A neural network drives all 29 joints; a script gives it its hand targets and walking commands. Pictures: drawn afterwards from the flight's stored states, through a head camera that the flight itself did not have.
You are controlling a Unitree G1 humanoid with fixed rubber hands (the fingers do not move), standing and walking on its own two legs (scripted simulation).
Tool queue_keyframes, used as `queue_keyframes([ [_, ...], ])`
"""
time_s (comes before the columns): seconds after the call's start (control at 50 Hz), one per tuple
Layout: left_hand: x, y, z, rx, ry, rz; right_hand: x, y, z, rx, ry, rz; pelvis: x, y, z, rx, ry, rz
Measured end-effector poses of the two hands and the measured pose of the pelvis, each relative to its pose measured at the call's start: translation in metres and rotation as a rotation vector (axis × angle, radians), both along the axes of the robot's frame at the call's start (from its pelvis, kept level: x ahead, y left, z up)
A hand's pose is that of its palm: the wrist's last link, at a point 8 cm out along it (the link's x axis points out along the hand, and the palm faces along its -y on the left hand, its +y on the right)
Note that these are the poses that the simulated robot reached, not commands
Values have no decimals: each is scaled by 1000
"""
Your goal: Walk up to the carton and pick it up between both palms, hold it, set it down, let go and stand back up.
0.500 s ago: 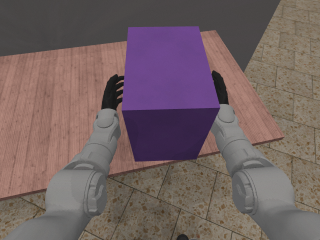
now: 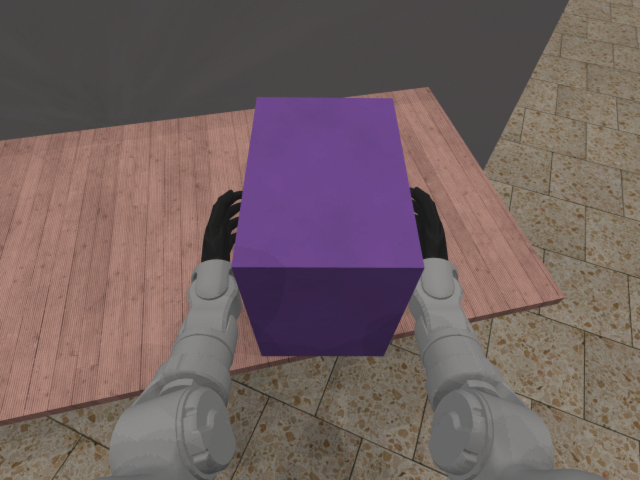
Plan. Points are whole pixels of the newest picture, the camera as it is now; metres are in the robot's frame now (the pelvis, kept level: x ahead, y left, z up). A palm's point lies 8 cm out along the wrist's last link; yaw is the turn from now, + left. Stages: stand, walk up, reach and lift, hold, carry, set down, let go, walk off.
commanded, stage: reach and lift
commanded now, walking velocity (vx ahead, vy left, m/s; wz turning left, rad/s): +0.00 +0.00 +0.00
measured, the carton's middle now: (323, 234) +0.44 +0.00 +0.01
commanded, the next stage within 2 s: none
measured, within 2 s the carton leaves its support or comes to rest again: leaves its support in 1.24 s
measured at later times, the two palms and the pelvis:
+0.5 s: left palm (218, 251) +0.39 +0.14 +0.04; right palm (428, 249) +0.39 -0.14 +0.04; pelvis +0.00 +0.00 +0.00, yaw +0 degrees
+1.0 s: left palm (218, 251) +0.39 +0.14 +0.03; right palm (428, 249) +0.39 -0.13 +0.04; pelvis +0.00 +0.00 +0.00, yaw +1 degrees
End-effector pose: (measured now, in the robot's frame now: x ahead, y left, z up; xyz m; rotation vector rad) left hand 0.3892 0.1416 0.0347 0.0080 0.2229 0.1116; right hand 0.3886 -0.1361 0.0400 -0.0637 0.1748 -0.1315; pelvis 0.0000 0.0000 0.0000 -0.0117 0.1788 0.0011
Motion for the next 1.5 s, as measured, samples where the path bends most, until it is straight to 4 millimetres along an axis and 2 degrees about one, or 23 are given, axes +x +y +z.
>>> queue_keyframes([
  [1.16, -2, 2, 1, 4, -13, 10, -1, 2, 1, -38, -40, 5, -4, -1, 1, -4, 49, 19],
  [1.5, -11, 7, 5, -11, -76, 35, -5, 7, 10, -61, -114, 32, -18, -6, 0, -2, 94, 36],
])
